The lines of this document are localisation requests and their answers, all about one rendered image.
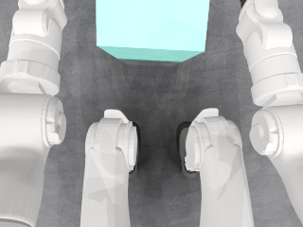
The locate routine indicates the robot right upper arm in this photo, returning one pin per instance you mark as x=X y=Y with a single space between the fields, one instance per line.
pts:
x=277 y=132

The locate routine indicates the left robot shin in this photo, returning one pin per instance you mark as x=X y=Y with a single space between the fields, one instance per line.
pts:
x=91 y=134

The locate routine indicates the right robot forearm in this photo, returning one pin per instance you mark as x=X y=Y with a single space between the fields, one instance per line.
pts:
x=271 y=57

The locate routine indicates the carton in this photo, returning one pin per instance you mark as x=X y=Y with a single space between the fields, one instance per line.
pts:
x=152 y=30

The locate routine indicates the left robot forearm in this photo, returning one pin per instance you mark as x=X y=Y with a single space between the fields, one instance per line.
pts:
x=34 y=48

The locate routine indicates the robot left upper arm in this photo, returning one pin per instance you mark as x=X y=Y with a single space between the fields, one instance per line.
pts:
x=30 y=124

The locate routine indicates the robot right foot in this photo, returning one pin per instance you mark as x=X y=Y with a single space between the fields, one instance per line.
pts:
x=181 y=137

